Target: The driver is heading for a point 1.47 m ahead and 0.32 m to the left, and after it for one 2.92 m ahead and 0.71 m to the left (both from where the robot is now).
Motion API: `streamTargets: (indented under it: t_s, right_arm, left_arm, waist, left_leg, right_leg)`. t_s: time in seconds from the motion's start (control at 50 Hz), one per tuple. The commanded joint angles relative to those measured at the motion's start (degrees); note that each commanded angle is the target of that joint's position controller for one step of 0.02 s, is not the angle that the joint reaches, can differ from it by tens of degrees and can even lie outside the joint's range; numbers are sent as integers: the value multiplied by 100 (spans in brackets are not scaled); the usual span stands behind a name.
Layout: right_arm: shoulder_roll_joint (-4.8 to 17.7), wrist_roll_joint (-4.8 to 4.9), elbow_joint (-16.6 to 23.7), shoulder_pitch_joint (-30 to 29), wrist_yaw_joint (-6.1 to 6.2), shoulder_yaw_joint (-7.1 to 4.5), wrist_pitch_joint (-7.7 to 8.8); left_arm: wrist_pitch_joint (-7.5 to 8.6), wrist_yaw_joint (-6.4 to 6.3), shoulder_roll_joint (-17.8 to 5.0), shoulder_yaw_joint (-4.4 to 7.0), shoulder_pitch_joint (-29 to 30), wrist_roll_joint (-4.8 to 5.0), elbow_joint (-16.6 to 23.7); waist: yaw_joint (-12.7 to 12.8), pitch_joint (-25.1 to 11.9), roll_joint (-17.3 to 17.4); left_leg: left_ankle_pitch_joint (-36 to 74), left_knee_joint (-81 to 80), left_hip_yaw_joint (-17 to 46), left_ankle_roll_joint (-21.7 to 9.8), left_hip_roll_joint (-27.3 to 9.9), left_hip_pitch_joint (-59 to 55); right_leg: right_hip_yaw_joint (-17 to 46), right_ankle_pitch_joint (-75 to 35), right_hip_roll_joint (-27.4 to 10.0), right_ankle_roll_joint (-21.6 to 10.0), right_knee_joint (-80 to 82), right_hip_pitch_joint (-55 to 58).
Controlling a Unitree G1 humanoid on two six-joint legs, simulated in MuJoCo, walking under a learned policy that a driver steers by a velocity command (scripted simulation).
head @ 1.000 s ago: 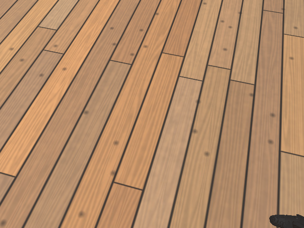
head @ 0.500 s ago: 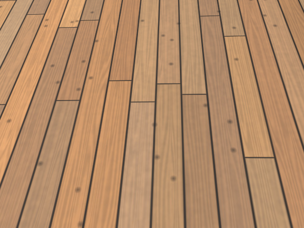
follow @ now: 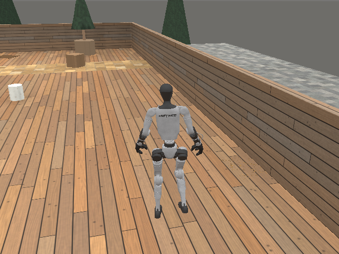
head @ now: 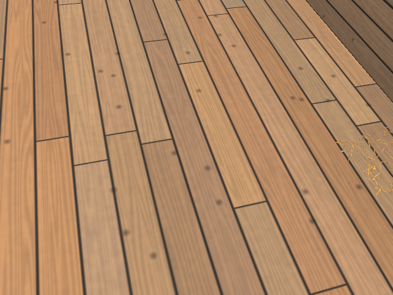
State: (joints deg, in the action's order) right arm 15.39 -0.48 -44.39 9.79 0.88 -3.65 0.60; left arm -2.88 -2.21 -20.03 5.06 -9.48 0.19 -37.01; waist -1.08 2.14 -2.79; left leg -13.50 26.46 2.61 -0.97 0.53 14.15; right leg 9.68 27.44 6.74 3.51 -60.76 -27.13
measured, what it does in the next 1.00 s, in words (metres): steps on the spot, turning left: right foot, then left foot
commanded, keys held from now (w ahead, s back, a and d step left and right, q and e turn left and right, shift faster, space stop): q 0.76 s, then no key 0.04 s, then e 0.20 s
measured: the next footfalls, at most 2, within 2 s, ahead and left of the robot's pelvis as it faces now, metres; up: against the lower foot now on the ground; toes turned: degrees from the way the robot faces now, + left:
right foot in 0.18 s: +0.02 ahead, -0.14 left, +0.00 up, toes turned +7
left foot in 0.50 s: +0.01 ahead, +0.13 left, +0.00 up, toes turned +15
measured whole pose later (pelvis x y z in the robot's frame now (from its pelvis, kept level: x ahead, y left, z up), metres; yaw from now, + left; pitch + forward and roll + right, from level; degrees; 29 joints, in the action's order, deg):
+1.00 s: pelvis +0.00 +0.03 -0.01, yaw +23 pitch +0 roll +0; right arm 14.8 -1.3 -40.3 7.5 0.4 -0.9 -0.9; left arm 0.2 -0.9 -16.6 3.3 -11.2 -0.2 -43.2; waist 0.9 1.7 -1.0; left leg -14.6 29.5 5.9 -3.2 6.4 14.3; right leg 3.4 13.5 -1.8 3.0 -28.8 -13.9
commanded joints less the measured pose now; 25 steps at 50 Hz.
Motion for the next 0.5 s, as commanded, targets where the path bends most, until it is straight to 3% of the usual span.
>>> streamTargets:
  t_s: [0.02,0.04,0.06,0.1,0.12,0.16,0.18,0.2,0.22,0.26,0.28,0.3,0.34,0.4,0.44,0.48,0.5]
  right_arm:
    - [416,18,324,-483,10,21,72]
    - [460,29,297,-482,-6,18,50]
    - [658,53,267,-345,-12,-41,7]
    - [1081,95,211,-29,-17,-156,-61]
    - [1163,148,219,-55,-20,-176,-74]
    - [1180,256,221,-28,-12,-189,-56]
    - [1073,208,260,-59,-21,-153,-3]
    - [832,175,364,-37,-50,-108,63]
    - [749,196,328,-155,-61,-76,86]
    - [845,199,364,-217,-64,-144,10]
    - [938,198,385,-236,-54,-211,-65]
    - [939,201,380,-145,-48,-259,-145]
    - [715,192,398,-79,-53,-205,-263]
    - [579,193,587,-234,-170,-119,-290]
    - [716,218,688,-196,-255,-158,-308]
    - [789,189,611,209,-286,-225,-336]
    - [953,152,578,422,-225,-302,-337]
  left_arm:
    - [52,5,0,-19,-155,-45,264]
    - [78,24,145,-91,-36,-79,285]
    - [109,31,183,-117,177,-76,322]
    - [140,15,-99,-20,197,33,262]
    - [148,1,-171,14,41,63,174]
    - [174,-30,-351,69,-199,35,52]
    - [175,-74,-538,111,-358,-22,65]
    - [144,-90,-898,213,-370,-85,8]
    - [120,-53,-736,214,-390,-129,17]
    - [141,-58,-528,158,-197,-160,89]
    - [193,-77,-446,119,-144,-151,129]
    - [254,-88,-430,97,-63,-122,126]
    - [308,-78,-486,129,212,-26,82]
    - [237,-65,-613,184,275,-12,14]
    - [205,-53,-692,211,202,38,-45]
    - [213,-34,-695,203,275,143,-84]
    - [250,4,-537,163,-58,120,-225]
  waist:
    - [271,-445,1126]
    - [207,-464,1274]
    - [43,-420,1417]
    - [-95,-424,1465]
    - [-4,-407,1409]
    - [97,-448,1256]
    - [138,-666,946]
    - [-37,-785,-48]
    - [142,-768,-544]
    - [216,-496,-1002]
    - [273,-361,-988]
    - [182,-275,-734]
    - [59,-157,-523]
    - [172,-337,-712]
    - [198,-483,-758]
    - [-34,-568,-581]
    - [-68,-626,-131]
  left_leg:
    - [1927,-747,978,-986,-1018,-461]
    - [1988,-700,889,-934,-903,-513]
    - [2075,-642,957,-953,-870,-539]
    - [2207,-505,1355,-1054,-988,-714]
    - [2261,-446,1501,-1046,-999,-717]
    - [2208,-364,1718,-822,-932,-415]
    - [1877,-187,1627,-599,-841,47]
    - [1089,180,977,-299,-349,584]
    - [106,697,427,-23,65,802]
    - [-1442,1926,17,181,138,1364]
    - [-2143,2876,26,270,57,1660]
    - [-2242,3438,143,345,-66,1820]
    - [-1761,3145,57,449,-229,1818]
    - [-1192,2230,-344,494,-246,1142]
    - [-888,1580,-530,400,-168,775]
    - [26,502,-790,165,53,11]
    - [756,-45,-511,-29,101,-645]
  right_leg:
    - [-159,-235,-444,207,593,233]
    - [-446,-230,-600,246,1354,527]
    - [-625,-132,-591,270,1939,759]
    - [-760,-384,-439,264,2757,1013]
    - [-791,-848,-396,191,3352,1218]
    - [-651,-1836,-495,-95,4209,1926]
    - [-441,-2514,-920,-272,3952,2542]
    - [-172,-3183,-1384,-643,3548,2756]
    - [116,-3156,-1671,-1016,3751,2637]
    - [774,-3473,-2450,-1566,4107,2468]
    - [913,-4040,-2730,-1784,4150,2393]
    - [769,-4394,-2800,-1833,4113,2314]
    - [154,-4356,-2479,-1562,4046,2252]
    - [-456,-4377,-2225,-1427,3925,2117]
    - [-552,-4238,-2287,-1367,3733,2190]
    - [-798,-3666,-2205,-1098,3229,1889]
    - [-1117,-2847,-1953,-750,2592,1448]
Keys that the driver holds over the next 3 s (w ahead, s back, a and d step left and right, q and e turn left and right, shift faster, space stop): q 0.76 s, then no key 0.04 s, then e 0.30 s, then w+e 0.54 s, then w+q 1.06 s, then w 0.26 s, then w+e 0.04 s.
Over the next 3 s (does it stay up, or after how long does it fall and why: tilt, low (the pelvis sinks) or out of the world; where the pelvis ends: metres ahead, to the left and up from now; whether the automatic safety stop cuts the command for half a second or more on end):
stays up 0.92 0.10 -0.01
